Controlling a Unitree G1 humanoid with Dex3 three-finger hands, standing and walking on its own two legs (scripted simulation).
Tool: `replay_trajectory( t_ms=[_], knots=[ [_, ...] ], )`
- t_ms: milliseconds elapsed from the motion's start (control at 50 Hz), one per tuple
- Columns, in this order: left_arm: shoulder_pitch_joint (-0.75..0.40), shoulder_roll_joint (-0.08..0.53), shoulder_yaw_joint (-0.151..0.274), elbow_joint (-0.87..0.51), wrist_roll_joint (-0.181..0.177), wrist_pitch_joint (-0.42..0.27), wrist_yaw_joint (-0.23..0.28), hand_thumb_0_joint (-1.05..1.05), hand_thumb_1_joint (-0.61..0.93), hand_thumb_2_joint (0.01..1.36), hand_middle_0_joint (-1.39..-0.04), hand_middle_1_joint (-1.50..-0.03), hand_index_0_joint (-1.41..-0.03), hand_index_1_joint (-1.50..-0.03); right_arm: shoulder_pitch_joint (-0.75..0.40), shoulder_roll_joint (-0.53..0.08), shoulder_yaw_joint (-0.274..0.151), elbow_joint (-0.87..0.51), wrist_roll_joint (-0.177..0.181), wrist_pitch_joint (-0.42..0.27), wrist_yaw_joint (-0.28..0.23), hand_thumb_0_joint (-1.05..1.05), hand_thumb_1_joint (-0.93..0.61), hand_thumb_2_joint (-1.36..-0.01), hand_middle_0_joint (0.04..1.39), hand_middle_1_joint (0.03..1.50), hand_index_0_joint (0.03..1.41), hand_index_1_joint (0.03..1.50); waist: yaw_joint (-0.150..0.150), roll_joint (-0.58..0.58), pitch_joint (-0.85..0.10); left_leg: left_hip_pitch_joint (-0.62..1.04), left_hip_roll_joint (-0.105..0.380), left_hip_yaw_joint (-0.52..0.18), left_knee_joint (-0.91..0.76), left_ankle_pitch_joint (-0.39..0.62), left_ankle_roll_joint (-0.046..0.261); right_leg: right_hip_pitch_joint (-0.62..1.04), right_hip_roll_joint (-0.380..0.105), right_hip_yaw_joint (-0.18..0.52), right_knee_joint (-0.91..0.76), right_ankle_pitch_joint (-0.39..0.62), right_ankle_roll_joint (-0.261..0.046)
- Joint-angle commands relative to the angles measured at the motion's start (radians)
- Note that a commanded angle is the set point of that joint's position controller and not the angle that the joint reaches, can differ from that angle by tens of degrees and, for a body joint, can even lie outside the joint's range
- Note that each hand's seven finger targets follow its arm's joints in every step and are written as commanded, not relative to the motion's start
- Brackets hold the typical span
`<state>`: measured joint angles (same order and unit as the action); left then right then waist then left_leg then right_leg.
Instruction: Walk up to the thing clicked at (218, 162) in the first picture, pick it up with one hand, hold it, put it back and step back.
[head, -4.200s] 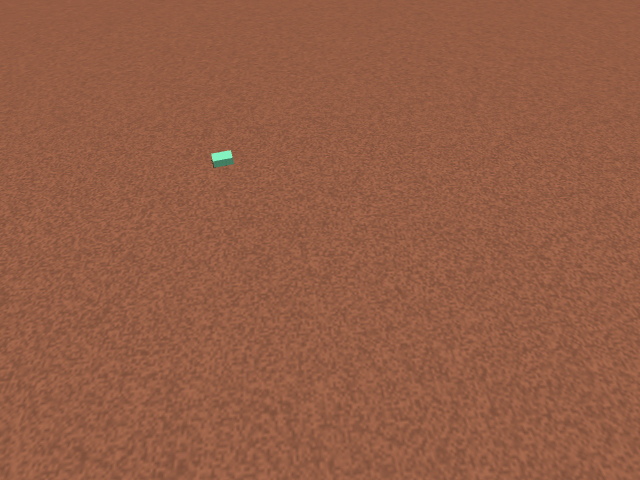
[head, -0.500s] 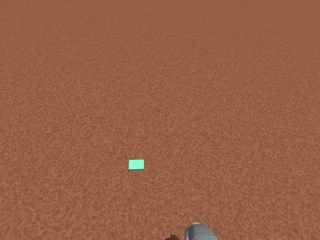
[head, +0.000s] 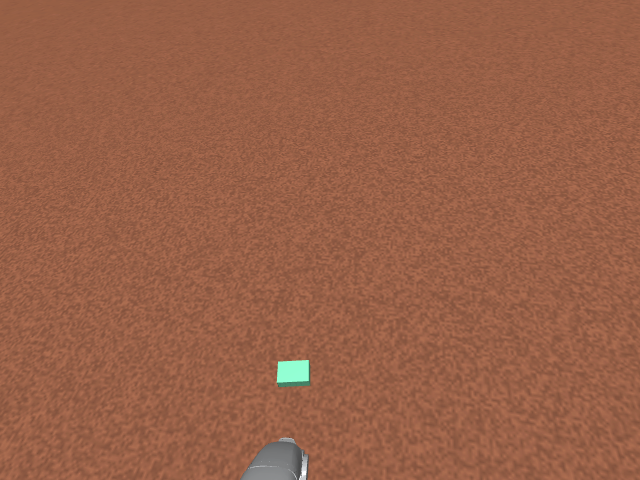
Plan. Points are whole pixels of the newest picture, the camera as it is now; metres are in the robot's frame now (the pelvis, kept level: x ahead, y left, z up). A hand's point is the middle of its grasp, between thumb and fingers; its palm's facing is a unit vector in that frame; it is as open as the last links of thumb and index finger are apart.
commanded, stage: walk up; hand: left
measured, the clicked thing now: (293, 373) +0.52 +0.21 -0.75
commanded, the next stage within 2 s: none
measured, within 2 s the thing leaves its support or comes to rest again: neither
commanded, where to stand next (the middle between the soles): +0.17 +0.04 m, yaw +1 degrees
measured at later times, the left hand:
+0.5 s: hand out of the picture +0.11 +0.32 -0.16, palm faces -0.06 -0.92 -0.39, open 7.4 cm
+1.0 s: hand (176, 420) +0.22 +0.28 -0.15, palm faces -0.05 -0.95 -0.32, open 7.4 cm
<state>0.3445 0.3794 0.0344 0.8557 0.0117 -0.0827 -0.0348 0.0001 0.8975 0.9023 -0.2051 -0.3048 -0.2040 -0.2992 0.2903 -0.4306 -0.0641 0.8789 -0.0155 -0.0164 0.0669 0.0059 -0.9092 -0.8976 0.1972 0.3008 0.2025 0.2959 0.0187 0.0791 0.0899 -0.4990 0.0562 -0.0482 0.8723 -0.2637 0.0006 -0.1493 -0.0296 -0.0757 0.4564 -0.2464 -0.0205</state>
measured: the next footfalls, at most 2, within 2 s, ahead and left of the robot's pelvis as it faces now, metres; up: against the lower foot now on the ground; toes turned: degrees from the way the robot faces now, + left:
left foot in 0.16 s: +0.17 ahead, +0.15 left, +0.00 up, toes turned +0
right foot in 0.54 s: +0.16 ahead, -0.10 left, +0.00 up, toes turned -2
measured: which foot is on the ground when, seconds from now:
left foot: up 0.00-0.14, down 0.16-1.00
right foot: down 0.00-0.18, up 0.20-0.52, down 0.54-1.00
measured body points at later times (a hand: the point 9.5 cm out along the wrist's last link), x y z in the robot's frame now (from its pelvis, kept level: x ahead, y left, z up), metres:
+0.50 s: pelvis +0.08 +0.04 -0.01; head +0.10 +0.05 +0.43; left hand +0.11 +0.37 -0.14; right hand +0.17 -0.27 -0.12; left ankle +0.14 +0.14 -0.74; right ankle +0.12 -0.11 -0.72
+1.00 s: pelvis +0.10 +0.03 +0.00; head +0.11 +0.04 +0.45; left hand +0.22 +0.32 -0.13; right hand +0.17 -0.27 -0.13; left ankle +0.14 +0.15 -0.74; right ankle +0.12 -0.10 -0.74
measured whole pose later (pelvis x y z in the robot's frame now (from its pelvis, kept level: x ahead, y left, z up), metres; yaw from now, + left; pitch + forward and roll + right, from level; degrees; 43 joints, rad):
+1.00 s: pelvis +0.10 +0.03 +0.00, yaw -1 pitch -3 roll +0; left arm 0.09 0.35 -0.01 1.06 0.00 -0.03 -0.01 0.00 0.90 0.90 -0.20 -0.30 -0.20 -0.30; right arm 0.15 -0.35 0.01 1.09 -0.01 -0.02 0.03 0.01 -0.91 -0.90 0.20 0.30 0.20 0.30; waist -0.02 -0.01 0.05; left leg -0.21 0.01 0.03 0.44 -0.19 0.01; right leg -0.18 -0.02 -0.02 0.44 -0.21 0.01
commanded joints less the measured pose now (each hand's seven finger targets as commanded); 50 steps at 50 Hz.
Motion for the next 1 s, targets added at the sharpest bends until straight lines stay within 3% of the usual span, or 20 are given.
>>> replay_trajectory(
  t_ms=[0,60,120,140,160,180,200,260,300,420,500,520,540,560,580,620,660,700,800,980],
  knots=[
    [0.021,0.285,0.087,-0.078,-0.003,-0.02,0.027,0.0,0.9,0.9,-0.2,-0.3,-0.2,-0.3,-0.04,-0.133,-0.038,-0.076,-0.007,-0.022,-0.01,0.0,-0.9,-0.9,0.2,0.3,0.2,0.3,0.025,-0.232,0.02,0.005,0.017,0.043,-0.144,0.056,-0.006,-0.031,-0.223,0.137,-0.16,0.169,-0.173],
    [0.014,0.274,0.067,-0.079,-0.007,-0.01,0.036,0.0,0.9,0.9,-0.2,-0.3,-0.2,-0.3,-0.061,-0.108,-0.028,-0.073,-0.004,-0.029,-0.021,0.0,-0.9,-0.9,0.2,0.3,0.2,0.3,0.022,-0.224,-0.021,0.141,0.001,0.077,-0.218,0.094,0.004,-0.077,-0.239,0.106,-0.034,0.465,-0.177],
    [-0.035,0.252,0.049,-0.094,-0.017,0.004,0.046,0.0,0.9,0.9,-0.2,-0.3,-0.2,-0.3,0.057,-0.145,-0.041,-0.027,-0.005,-0.042,-0.038,0.0,-0.9,-0.9,0.2,0.3,0.2,0.3,-0.059,-0.09,-0.116,0.366,-0.039,0.09,-0.391,0.222,0.057,-0.102,-0.164,0.047,0.227,0.428,-0.104],
    [0.011,0.198,0.031,-0.098,-0.023,0.007,0.046,0.0,0.9,0.9,-0.2,-0.3,-0.2,-0.3,0.112,-0.222,-0.063,-0.017,-0.011,-0.045,-0.05,0.0,-0.9,-0.9,0.2,0.3,0.2,0.3,-0.073,0.099,-0.171,0.466,0.086,-0.064,-0.439,0.313,0.101,-0.185,-0.085,0.006,0.413,0.234,-0.049],
    [0.067,0.149,0.021,-0.105,-0.027,0.012,0.04,0.0,0.9,0.9,-0.2,-0.3,-0.2,-0.3,0.128,-0.293,-0.082,-0.044,-0.013,-0.05,-0.048,0.0,-0.9,-0.9,0.2,0.3,0.2,0.3,-0.053,0.231,-0.186,0.551,0.261,-0.389,-0.479,0.2,0.182,-0.371,0.047,0.03,0.562,-0.304,-0.017],
    [0.112,0.224,0.039,-0.07,-0.022,0.03,0.052,0.0,0.9,0.9,-0.2,-0.3,-0.2,-0.3,0.093,-0.317,-0.09,-0.063,0.013,-0.047,-0.048,0.0,-0.9,-0.9,0.2,0.3,0.2,0.3,-0.046,0.132,-0.19,0.527,0.351,-0.496,-0.549,0.008,0.278,-0.405,0.024,0.06,0.653,-0.355,-0.028],
    [0.078,0.267,0.044,-0.044,-0.01,0.037,0.055,0.0,0.9,0.9,-0.2,-0.3,-0.2,-0.3,0.066,-0.303,-0.094,-0.057,0.023,-0.039,-0.047,0.0,-0.9,-0.9,0.2,0.3,0.2,0.3,-0.05,0.097,-0.129,0.422,0.349,-0.509,-0.585,-0.14,0.292,-0.403,-0.014,0.093,0.695,-0.341,-0.031],
    [0.066,0.26,0.051,-0.02,-0.012,0.041,0.035,0.0,0.9,0.9,-0.2,-0.3,-0.2,-0.3,-0.03,-0.225,-0.061,-0.093,0.013,-0.042,-0.053,0.0,-0.9,-0.9,0.2,0.3,0.2,0.3,-0.022,0.076,-0.065,0.302,0.199,-0.232,-0.597,-0.108,0.186,-0.355,-0.045,0.136,0.579,-0.203,-0.028],
    [0.078,0.239,0.05,0.007,-0.007,0.042,0.03,0.0,0.9,0.9,-0.2,-0.3,-0.2,-0.3,-0.035,-0.22,-0.056,-0.086,0.01,-0.044,-0.052,0.0,-0.9,-0.9,0.2,0.3,0.2,0.3,-0.017,0.095,-0.054,0.236,0.168,-0.165,-0.588,-0.073,0.189,-0.299,-0.039,0.096,0.524,-0.159,-0.009],
    [0.038,0.196,0.042,0.034,-0.001,0.038,0.04,0.0,0.9,0.9,-0.2,-0.3,-0.2,-0.3,-0.094,-0.202,-0.039,-0.1,0.001,-0.026,-0.054,0.0,-0.9,-0.9,0.2,0.3,0.2,0.3,-0.018,0.095,-0.069,0.184,0.173,-0.108,-0.532,0.011,0.208,-0.196,-0.02,0.047,0.282,-0.105,0.018],
    [0.047,0.188,0.046,0.076,0.008,0.034,0.049,0.0,0.9,0.9,-0.2,-0.3,-0.2,-0.3,-0.147,-0.182,-0.023,-0.099,0.01,0.0,-0.052,0.0,-0.9,-0.9,0.2,0.3,0.2,0.3,0.009,0.028,-0.087,0.055,0.16,-0.104,-0.458,-0.164,0.163,-0.015,0.012,0.035,0.12,-0.023,-0.001],
    [0.043,0.199,0.049,0.076,0.012,0.028,0.052,0.0,0.9,0.9,-0.2,-0.3,-0.2,-0.3,-0.152,-0.152,-0.008,-0.095,0.014,0.005,-0.052,0.0,-0.9,-0.9,0.2,0.3,0.2,0.3,0.02,-0.015,-0.09,0.033,0.141,-0.088,-0.415,-0.191,0.131,0.019,-0.004,0.069,0.058,-0.028,-0.015],
    [0.024,0.228,0.053,0.071,0.02,0.022,0.056,0.0,0.9,0.9,-0.2,-0.3,-0.2,-0.3,-0.135,-0.113,0.005,-0.087,0.019,0.008,-0.052,0.0,-0.9,-0.9,0.2,0.3,0.2,0.3,0.017,-0.135,-0.069,0.016,0.091,-0.044,-0.328,-0.217,0.087,-0.014,-0.09,0.218,-0.054,-0.103,-0.045],
    [-0.025,0.279,0.057,0.048,0.027,0.008,0.058,0.0,0.9,0.9,-0.2,-0.3,-0.2,-0.3,-0.107,-0.078,0.015,-0.075,0.022,0.011,-0.049,0.0,-0.9,-0.9,0.2,0.3,0.2,0.3,-0.011,-0.261,-0.051,0.018,-0.005,0.011,-0.188,-0.18,0.03,-0.083,-0.257,0.508,-0.193,-0.221,-0.105],
    [-0.121,0.322,0.059,0.04,0.02,0.015,0.055,0.0,0.9,0.9,-0.2,-0.3,-0.2,-0.3,-0.123,-0.127,0.0,-0.046,0.02,0.014,-0.059,0.0,-0.9,-0.9,0.2,0.3,0.2,0.3,-0.012,-0.268,-0.015,0.113,-0.033,0.022,-0.108,-0.244,0.026,-0.241,-0.328,0.541,-0.226,-0.264,-0.185],
    [-0.197,0.256,0.033,0.028,0.01,0.022,0.049,0.0,0.9,0.9,-0.2,-0.3,-0.2,-0.3,-0.087,-0.149,-0.004,0.002,0.022,-0.001,-0.057,0.0,-0.9,-0.9,0.2,0.3,0.2,0.3,-0.059,-0.204,-0.013,0.285,-0.001,0.008,-0.263,-0.155,0.035,-0.325,-0.222,0.342,-0.134,-0.169,-0.126],
    [-0.201,0.221,0.022,0.043,0.001,0.019,0.048,0.0,0.9,0.9,-0.2,-0.3,-0.2,-0.3,-0.095,-0.146,-0.003,0.036,0.028,-0.014,-0.055,0.0,-0.9,-0.9,0.2,0.3,0.2,0.3,-0.053,-0.213,-0.08,0.326,0.022,-0.016,-0.363,0.07,0.045,-0.211,-0.139,0.219,-0.055,0.036,-0.049],
    [-0.161,0.206,0.015,0.063,-0.007,0.019,0.043,0.0,0.9,0.9,-0.2,-0.3,-0.2,-0.3,-0.129,-0.167,0.002,0.041,0.02,-0.024,-0.06,0.0,-0.9,-0.9,0.2,0.3,0.2,0.3,-0.022,-0.174,-0.151,0.355,0.067,-0.077,-0.414,0.142,0.06,-0.152,-0.104,0.194,-0.012,0.142,-0.027],
    [-0.237,0.22,0.015,0.103,-0.008,0.029,0.043,0.0,0.9,0.9,-0.2,-0.3,-0.2,-0.3,-0.156,-0.144,0.02,0.104,0.018,-0.018,-0.054,0.0,-0.9,-0.9,0.2,0.3,0.2,0.3,-0.027,-0.176,-0.071,0.285,0.034,-0.037,-0.467,0.015,0.038,-0.118,-0.12,0.217,-0.116,-0.08,-0.03],
    [-0.268,0.192,0.003,0.173,-0.017,0.038,0.04,0.0,0.9,0.9,-0.2,-0.3,-0.2,-0.3,-0.217,-0.145,0.03,0.176,0.013,-0.034,-0.062,0.0,-0.9,-0.9,0.2,0.3,0.2,0.3,-0.005,-0.03,-0.118,0.293,0.077,-0.058,-0.564,0.159,0.036,0.035,-0.092,0.146,-0.112,0.138,-0.013]
  ],
)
